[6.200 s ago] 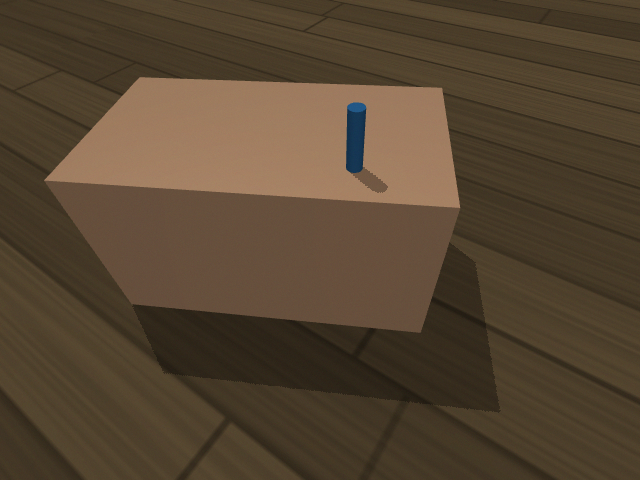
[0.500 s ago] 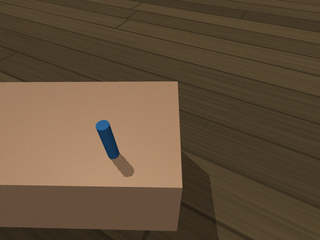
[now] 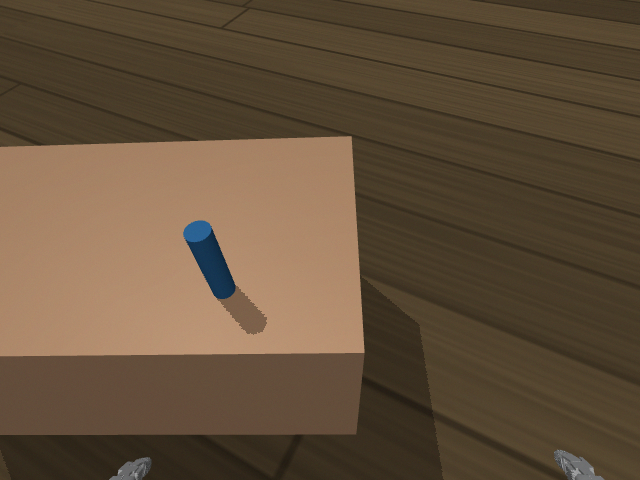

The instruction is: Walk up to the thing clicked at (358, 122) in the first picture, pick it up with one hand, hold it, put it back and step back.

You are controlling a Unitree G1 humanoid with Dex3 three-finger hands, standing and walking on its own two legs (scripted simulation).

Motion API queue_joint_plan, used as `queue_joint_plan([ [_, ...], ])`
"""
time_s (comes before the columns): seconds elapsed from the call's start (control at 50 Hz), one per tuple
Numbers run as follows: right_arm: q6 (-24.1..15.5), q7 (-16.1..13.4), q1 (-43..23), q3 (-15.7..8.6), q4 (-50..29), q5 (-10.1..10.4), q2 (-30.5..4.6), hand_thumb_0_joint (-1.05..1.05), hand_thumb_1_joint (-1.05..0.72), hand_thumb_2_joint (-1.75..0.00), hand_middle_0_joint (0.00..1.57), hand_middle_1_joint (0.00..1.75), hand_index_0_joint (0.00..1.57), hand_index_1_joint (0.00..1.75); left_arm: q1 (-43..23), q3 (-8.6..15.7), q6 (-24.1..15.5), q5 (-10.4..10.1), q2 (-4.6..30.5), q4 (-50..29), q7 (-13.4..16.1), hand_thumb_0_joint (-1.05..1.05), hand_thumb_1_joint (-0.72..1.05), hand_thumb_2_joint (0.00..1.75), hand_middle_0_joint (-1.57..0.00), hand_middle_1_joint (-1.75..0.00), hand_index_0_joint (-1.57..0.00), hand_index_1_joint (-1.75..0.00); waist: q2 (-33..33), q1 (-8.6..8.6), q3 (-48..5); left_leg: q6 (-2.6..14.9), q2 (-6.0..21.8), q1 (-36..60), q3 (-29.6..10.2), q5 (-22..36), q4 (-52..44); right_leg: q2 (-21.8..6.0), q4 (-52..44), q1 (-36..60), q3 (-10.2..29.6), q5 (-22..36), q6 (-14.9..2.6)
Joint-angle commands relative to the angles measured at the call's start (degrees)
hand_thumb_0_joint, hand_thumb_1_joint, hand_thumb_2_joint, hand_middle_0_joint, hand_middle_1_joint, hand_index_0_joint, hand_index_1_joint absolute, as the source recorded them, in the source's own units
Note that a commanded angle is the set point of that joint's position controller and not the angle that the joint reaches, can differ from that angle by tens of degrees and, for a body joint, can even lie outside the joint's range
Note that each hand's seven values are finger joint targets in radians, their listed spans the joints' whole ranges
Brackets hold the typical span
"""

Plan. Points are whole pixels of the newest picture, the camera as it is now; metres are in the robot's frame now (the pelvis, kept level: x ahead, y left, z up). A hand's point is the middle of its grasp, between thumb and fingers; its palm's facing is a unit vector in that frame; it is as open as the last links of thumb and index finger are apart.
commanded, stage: go down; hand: left
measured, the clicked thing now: (212, 262) +0.47 +0.24 -0.09
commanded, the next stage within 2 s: none
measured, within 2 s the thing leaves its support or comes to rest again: neither
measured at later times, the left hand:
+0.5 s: hand (158, 468) +0.17 +0.26 -0.14, palm faces +0.07 -0.94 -0.34, open 16.9 cm
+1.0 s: hand (149, 452) +0.19 +0.28 -0.13, palm faces +0.09 -0.94 -0.33, open 17.5 cm
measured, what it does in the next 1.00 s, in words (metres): stands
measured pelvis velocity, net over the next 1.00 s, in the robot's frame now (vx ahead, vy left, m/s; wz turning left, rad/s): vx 0.03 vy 0.01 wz -0.01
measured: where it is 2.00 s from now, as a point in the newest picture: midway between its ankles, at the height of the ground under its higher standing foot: outside the picture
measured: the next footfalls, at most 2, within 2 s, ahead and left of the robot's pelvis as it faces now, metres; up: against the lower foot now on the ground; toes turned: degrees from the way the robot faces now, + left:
none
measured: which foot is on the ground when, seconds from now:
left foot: down 0.00-1.00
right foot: down 0.00-1.00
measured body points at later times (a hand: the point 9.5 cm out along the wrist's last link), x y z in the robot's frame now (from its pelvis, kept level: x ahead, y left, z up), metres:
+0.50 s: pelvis +0.01 +0.01 -0.02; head +0.06 +0.01 +0.42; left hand +0.17 +0.31 -0.12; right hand +0.15 -0.28 -0.12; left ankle +0.03 +0.13 -0.74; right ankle -0.02 -0.12 -0.74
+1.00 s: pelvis +0.03 +0.01 -0.04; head +0.07 +0.01 +0.41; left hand +0.18 +0.32 -0.11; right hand +0.18 -0.26 -0.11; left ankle +0.03 +0.13 -0.74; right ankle -0.02 -0.12 -0.74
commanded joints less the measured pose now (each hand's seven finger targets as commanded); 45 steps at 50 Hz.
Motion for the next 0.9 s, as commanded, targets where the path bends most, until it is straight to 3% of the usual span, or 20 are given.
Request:
queue_joint_plan([
  [0.0,-3.2,-1.7,-9.6,-5.9,-9.8,-0.1,-9.9,0.00,-0.26,-0.26,0.04,0.05,0.05,0.05,-11.2,5.9,1.4,1.1,13.1,-6.2,1.1,0.00,0.27,0.26,-0.03,-0.04,-0.03,-0.04,-1.5,-0.17,-16.8,1.07,-1.3,-0.5,0.6,4.4,5.3,0.6,3.6,-6.6,0.8,9.0,-0.81],
  [0.02,-3.1,-1.3,-1.9,-9.0,-12.7,-0.9,-11.4,0.00,-0.18,-0.21,0.04,0.05,0.05,0.05,-7.6,8.6,2.8,2.3,15.2,-6.8,0.7,0.00,0.21,0.20,-0.04,-0.03,-0.04,-0.03,-1.8,-1.57,-21.1,1.26,-1.3,0.4,0.5,5.9,6.4,0.9,4.6,-6.4,0.7,10.5,-0.82],
  [0.04,-2.1,-1.0,8.5,-10.0,-11.2,-1.1,-11.1,0.00,-0.10,-0.19,0.05,0.05,0.05,0.05,0.8,9.7,5.0,2.6,15.3,-5.5,0.4,0.00,0.15,0.18,-0.04,-0.04,-0.05,-0.04,-2.0,-1.23,-21.1,1.29,-1.6,1.0,0.7,8.2,6.4,1.3,4.8,-5.4,0.4,12.5,-0.79],
  [0.06,-1.4,-0.6,8.8,-8.8,-10.3,-0.7,-9.2,0.00,-0.02,-0.17,0.05,0.05,0.05,0.05,3.1,8.4,6.8,2.5,12.7,-5.0,-0.1,0.00,0.12,0.16,-0.04,-0.04,-0.06,-0.04,-1.3,-0.63,-17.9,1.17,-2.0,0.1,1.0,8.7,5.3,1.3,4.2,-6.9,0.4,12.6,-0.78],
  [0.1,-1.3,-0.5,4.0,-9.0,-19.9,-0.4,-9.9,0.00,0.14,-0.14,0.05,0.05,0.05,0.05,-0.9,9.4,9.0,2.9,15.0,-13.7,-0.5,0.00,0.01,0.14,-0.05,-0.05,-0.06,-0.04,-1.1,-0.35,-19.9,1.36,-2.6,2.1,1.4,10.3,4.5,0.8,2.7,-5.3,0.7,14.1,-0.38],
  [0.12,0.0,0.1,7.8,-7.5,-15.6,-0.1,-7.0,0.00,0.20,-0.13,0.05,0.05,0.05,0.05,2.6,8.9,11.1,2.7,13.0,-10.8,-1.1,0.00,-0.04,0.11,-0.05,-0.05,-0.07,-0.04,-0.5,-0.10,-15.9,1.44,-2.8,0.1,1.8,9.0,4.5,0.7,2.6,-7.7,0.7,12.8,-0.38],
  [0.14,0.4,0.6,5.4,-6.9,-19.6,0.0,-6.4,0.00,0.23,-0.12,0.05,0.05,0.05,0.05,0.5,7.8,12.3,2.4,11.7,-14.6,-1.8,0.00,-0.10,0.11,-0.05,-0.05,-0.07,-0.04,-1.4,-0.49,-15.5,1.63,-2.8,-0.8,1.9,7.6,4.9,0.8,2.7,-8.4,0.7,11.4,-0.31],
  [0.2,0.1,0.6,0.2,-6.9,-24.4,-0.4,-6.8,0.00,0.33,-0.10,0.05,0.05,0.05,0.05,-5.8,8.0,14.1,2.7,12.0,-19.3,-1.7,0.00,-0.29,0.09,-0.06,-0.06,-0.07,-0.06,-2.4,-0.27,-13.8,1.66,-2.3,-4.9,1.6,1.7,6.5,0.8,4.3,-11.7,0.5,5.1,-0.47],
  [0.22,0.4,0.4,2.5,-8.0,-22.1,-0.5,-7.5,0.00,0.35,-0.09,0.05,0.05,0.05,0.05,-3.2,9.3,14.7,3.0,13.4,-18.3,-1.6,0.00,-0.33,0.08,-0.06,-0.06,-0.07,-0.06,-1.3,0.05,-12.7,1.59,-2.2,-5.7,1.5,0.0,6.5,0.9,4.6,-12.4,0.6,3.2,-0.76],
  [0.32,-1.9,-0.8,-0.5,-7.6,-28.9,-1.2,-7.8,0.00,0.47,-0.06,0.05,0.05,0.05,0.05,-4.0,11.1,14.3,3.1,14.4,-27.0,-1.0,0.00,-0.55,0.05,-0.07,-0.08,-0.08,-0.08,-0.4,0.16,-17.5,1.35,-1.2,-5.1,0.3,0.3,8.1,0.9,6.8,-11.7,0.9,2.9,-0.85],
  [0.4,-3.3,-2.0,3.0,-8.1,-27.3,-1.7,-6.9,0.00,0.50,-0.05,0.05,0.05,0.05,0.05,-2.0,10.5,14.5,2.6,12.1,-29.4,-0.8,0.00,-0.61,0.03,-0.08,-0.08,-0.09,-0.08,1.1,-0.76,-17.9,1.12,-0.8,-4.5,0.1,3.3,9.8,1.2,9.0,-12.1,0.5,5.8,-0.80],
  [0.44,-3.4,-2.3,4.9,-8.2,-27.5,-1.8,-6.7,0.00,0.50,-0.05,0.05,0.05,0.05,0.05,0.7,12.3,15.1,2.8,14.0,-30.6,-0.6,0.00,-0.60,0.01,-0.08,-0.07,-0.09,-0.07,0.9,-0.51,-19.5,1.20,-0.9,-4.2,0.1,5.7,10.7,1.1,9.6,-11.5,0.5,8.3,-0.66],
  [0.46,-3.5,-2.3,5.2,-7.6,-27.9,-1.8,-5.6,0.00,0.50,-0.05,0.05,0.05,0.05,0.05,1.2,11.1,15.5,2.5,12.0,-31.7,-0.8,0.00,-0.60,0.01,-0.08,-0.07,-0.09,-0.06,0.8,-0.37,-19.6,1.16,-1.0,-4.5,0.1,6.4,11.2,1.1,9.8,-11.3,0.3,8.8,-0.56],
  [0.48,-3.5,-2.4,5.6,-8.2,-27.9,-1.7,-6.7,0.00,0.51,-0.05,0.05,0.05,0.05,0.05,3.3,12.7,16.3,2.5,13.9,-31.0,-0.7,0.00,-0.61,0.00,-0.08,-0.07,-0.09,-0.06,1.2,-0.23,-18.4,1.11,-1.1,-5.0,0.3,5.9,11.1,1.0,9.8,-11.7,0.3,8.5,-0.55],
  [0.5,-3.4,-2.5,6.5,-8.4,-28.4,-1.7,-6.4,0.00,0.52,-0.05,0.05,0.05,0.05,0.05,3.5,11.3,16.8,2.5,12.2,-31.8,-1.1,0.00,-0.60,0.00,-0.09,-0.07,-0.09,-0.07,0.3,-0.79,-18.4,1.14,-1.0,-4.8,0.1,6.1,11.2,1.2,9.8,-12.1,0.2,8.6,-0.48],
  [0.64,-3.4,-2.4,10.1,-8.2,-29.4,-1.6,-5.2,0.00,0.54,-0.04,0.05,0.05,0.05,0.05,4.6,12.9,19.3,2.6,13.8,-35.9,-2.3,0.00,-0.58,0.00,-0.09,-0.06,-0.09,-0.05,1.2,-0.97,-18.0,1.24,-0.7,-4.9,-0.1,10.7,13.6,1.1,11.9,-14.2,-0.2,12.2,-0.23],
  [0.68,-3.8,-2.1,9.5,-7.9,-31.8,-1.7,-4.6,0.00,0.54,-0.04,0.05,0.05,0.05,0.05,4.0,11.8,19.6,2.5,12.1,-37.6,-2.8,0.00,-0.58,0.00,-0.09,-0.05,-0.10,-0.04,0.4,-1.05,-18.7,1.32,-0.7,-5.4,-0.3,11.0,14.5,1.1,12.5,-14.3,-0.3,12.4,-0.09],
  [0.74,-3.9,-2.3,9.0,-7.8,-33.2,-1.4,-4.6,0.00,0.54,-0.04,0.05,0.05,0.05,0.05,5.0,13.5,20.2,2.4,14.2,-39.3,-2.8,0.00,-0.59,0.00,-0.08,-0.06,-0.09,-0.05,1.3,-0.45,-17.3,1.22,-1.1,-7.2,-0.2,7.9,14.6,0.7,12.7,-15.2,0.0,10.1,-0.15],
  [0.76,-4.1,-2.3,9.6,-8.2,-35.2,-1.6,-4.9,0.00,0.54,-0.04,0.05,0.05,0.05,0.05,5.0,12.4,20.1,2.4,12.4,-40.4,-3.3,0.00,-0.59,0.00,-0.09,-0.05,-0.10,-0.04,0.2,-1.27,-20.0,1.43,-0.7,-5.5,-0.5,10.7,15.5,1.0,13.4,-14.7,-0.1,12.3,0.03],
  [0.88,-4.0,-2.3,12.2,-7.9,-37.1,-1.7,-4.2,0.00,0.54,-0.04,0.05,0.05,0.05,0.05,7.8,14.0,21.1,2.0,13.2,-43.5,-3.7,0.00,-0.58,0.01,-0.08,-0.06,-0.09,-0.05,1.6,-0.80,-20.9,1.26,-0.5,-6.3,-0.9,12.2,17.2,1.1,15.4,-15.6,-0.3,12.6,0.00],
])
